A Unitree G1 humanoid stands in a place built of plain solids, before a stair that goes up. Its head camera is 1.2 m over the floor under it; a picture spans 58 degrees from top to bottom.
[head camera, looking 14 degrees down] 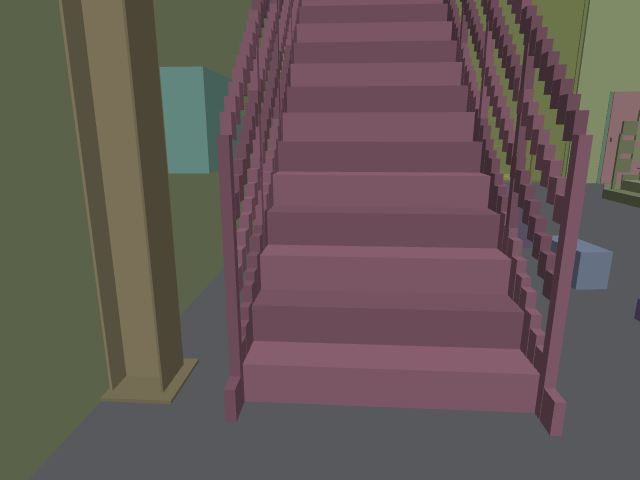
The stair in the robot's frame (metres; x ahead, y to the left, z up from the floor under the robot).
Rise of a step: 0.19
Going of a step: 0.22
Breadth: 1.39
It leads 4 degrees to the right of straight ahead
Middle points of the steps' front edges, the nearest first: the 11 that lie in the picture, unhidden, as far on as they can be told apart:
1.71 -0.30 0.19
1.93 -0.31 0.38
2.15 -0.33 0.57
2.38 -0.34 0.76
2.60 -0.36 0.95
2.83 -0.37 1.14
3.05 -0.39 1.33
3.27 -0.40 1.52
3.50 -0.42 1.71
3.72 -0.43 1.90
3.95 -0.45 2.09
